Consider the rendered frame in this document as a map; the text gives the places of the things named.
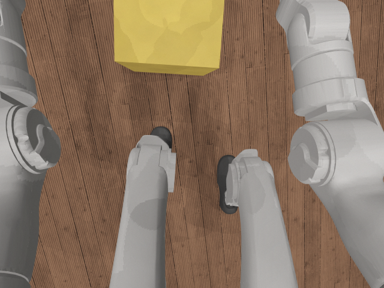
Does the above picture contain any left robot thigh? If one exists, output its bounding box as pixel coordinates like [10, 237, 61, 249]
[109, 144, 176, 288]

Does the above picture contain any right robot forearm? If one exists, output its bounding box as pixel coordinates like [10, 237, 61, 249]
[276, 0, 384, 133]

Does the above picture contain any right robot upper arm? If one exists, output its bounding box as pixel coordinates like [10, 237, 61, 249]
[287, 118, 384, 288]

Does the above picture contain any left robot forearm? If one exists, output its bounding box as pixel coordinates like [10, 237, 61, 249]
[0, 0, 38, 107]

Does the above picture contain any robot thigh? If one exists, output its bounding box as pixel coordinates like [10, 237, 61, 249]
[109, 144, 176, 288]
[227, 157, 298, 288]

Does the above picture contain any left robot upper arm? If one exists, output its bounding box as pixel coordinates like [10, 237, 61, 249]
[0, 104, 61, 288]

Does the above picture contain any right robot thigh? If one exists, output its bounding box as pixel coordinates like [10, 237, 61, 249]
[227, 157, 298, 288]

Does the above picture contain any carton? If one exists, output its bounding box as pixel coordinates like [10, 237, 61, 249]
[113, 0, 224, 76]

